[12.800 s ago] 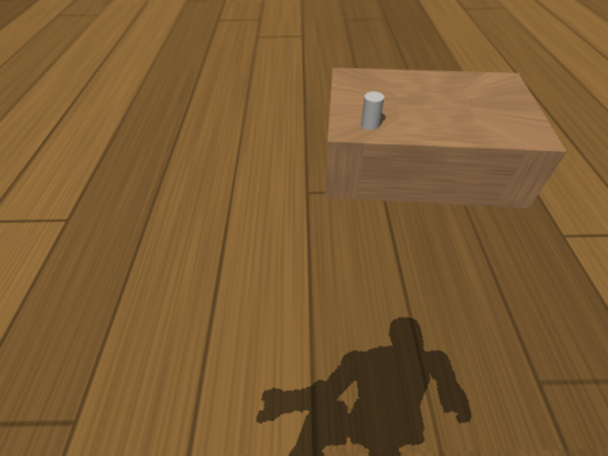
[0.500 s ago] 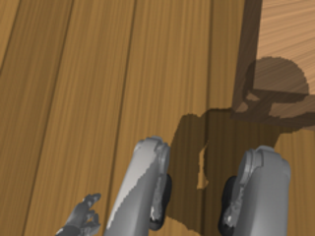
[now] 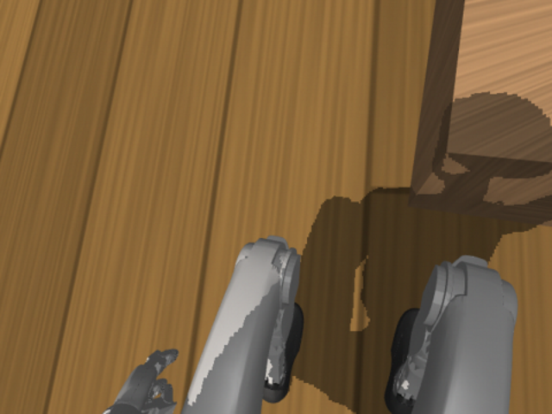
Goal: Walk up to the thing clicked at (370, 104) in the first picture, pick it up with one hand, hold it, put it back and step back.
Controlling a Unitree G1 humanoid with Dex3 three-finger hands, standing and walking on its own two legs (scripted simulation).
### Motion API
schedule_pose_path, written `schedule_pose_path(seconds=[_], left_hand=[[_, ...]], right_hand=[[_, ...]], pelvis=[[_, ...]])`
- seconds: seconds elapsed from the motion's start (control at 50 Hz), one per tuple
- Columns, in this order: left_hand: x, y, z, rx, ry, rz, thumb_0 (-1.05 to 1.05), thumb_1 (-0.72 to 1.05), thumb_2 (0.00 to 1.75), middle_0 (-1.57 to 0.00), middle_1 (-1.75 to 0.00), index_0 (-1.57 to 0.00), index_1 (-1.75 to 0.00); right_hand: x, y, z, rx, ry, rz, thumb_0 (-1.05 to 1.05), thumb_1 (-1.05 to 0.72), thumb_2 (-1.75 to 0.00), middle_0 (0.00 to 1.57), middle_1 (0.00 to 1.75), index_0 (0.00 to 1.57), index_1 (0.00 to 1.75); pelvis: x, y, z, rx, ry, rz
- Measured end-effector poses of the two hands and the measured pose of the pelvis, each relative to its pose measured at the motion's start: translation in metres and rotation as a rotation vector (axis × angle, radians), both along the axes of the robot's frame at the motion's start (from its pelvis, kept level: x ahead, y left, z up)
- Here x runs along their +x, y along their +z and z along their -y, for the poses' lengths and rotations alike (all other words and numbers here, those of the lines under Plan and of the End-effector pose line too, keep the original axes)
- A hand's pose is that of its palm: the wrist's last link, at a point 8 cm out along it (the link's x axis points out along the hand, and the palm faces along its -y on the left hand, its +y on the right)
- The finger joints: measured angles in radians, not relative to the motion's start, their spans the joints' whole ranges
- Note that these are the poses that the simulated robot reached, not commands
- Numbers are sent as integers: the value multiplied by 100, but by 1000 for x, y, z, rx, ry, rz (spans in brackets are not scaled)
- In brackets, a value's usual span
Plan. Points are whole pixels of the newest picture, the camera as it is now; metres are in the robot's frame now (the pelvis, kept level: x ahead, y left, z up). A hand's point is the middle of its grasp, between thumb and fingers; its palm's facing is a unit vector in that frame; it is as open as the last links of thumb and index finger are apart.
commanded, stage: settle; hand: right
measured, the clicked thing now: out of the picture +0.54 -0.35 +0.03
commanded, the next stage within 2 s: lift in 1.56 s
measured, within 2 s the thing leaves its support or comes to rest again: leaves its support in 0.36 s
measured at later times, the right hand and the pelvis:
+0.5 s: hand out of the picture +0.49 -0.35 +0.05, palm faces +0.39 +0.92 -0.04, open 11.4 cm; pelvis +0.00 +0.00 +0.05, yaw -2 degrees
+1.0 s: hand out of the picture +0.49 -0.35 +0.12, palm faces +0.41 +0.91 -0.02, open 11.4 cm; pelvis +0.01 +0.00 +0.10, yaw -4 degrees
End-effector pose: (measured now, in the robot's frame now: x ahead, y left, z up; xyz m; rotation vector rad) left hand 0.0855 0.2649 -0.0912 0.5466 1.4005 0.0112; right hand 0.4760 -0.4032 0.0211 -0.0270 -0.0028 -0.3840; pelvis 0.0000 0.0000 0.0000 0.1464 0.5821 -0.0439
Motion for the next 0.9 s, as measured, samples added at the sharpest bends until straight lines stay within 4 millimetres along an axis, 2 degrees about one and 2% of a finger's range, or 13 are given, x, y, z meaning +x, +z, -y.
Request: schedule_pose_path(seconds=[0.18, 0.34, 0.42, 0.5, 0.68, 0.9], left_hand=[[8, -2, 10, -33, 10, 20, 0, 89, 90, -22, -30, -21, -30], [17, 8, 10, -37, 31, 44, 0, 89, 90, -22, -30, -20, -30], [21, 21, 5, -26, 44, 58, 0, 89, 90, -21, -30, -20, -30], [25, 37, 0, -10, 56, 80, 0, 89, 90, -21, -30, -20, -30], [31, 65, -7, 0, 63, 123, 0, 89, 90, -21, -30, -20, -29], [31, 82, -1, -20, 72, 125, 0, 90, 89, -21, -30, -20, -29]], right_hand=[[-1, 0, -3, 7, 11, -12, -2, 40, -71, 71, 89, 71, 90], [-12, 6, -12, -3, 12, -65, -4, 62, -95, 70, 110, 71, 111], [-21, 17, -15, 9, -5, -75, -4, 61, -96, 68, 113, 69, 114], [-27, 35, -15, 8, -21, -65, -4, 61, -96, 68, 113, 69, 114], [-23, 79, -9, 4, -37, -43, -4, 61, -95, 69, 112, 69, 113], [-28, 92, -9, 25, -24, -67, -4, 61, -94, 70, 110, 71, 111]], pelvis=[[2, 2, 0, 2, -1, -4], [4, 18, -1, -8, -8, -13], [4, 32, -2, -16, -11, -15], [5, 47, -4, -22, -18, -20], [6, 74, -4, -29, -27, -23], [8, 93, -2, -33, -36, -27]])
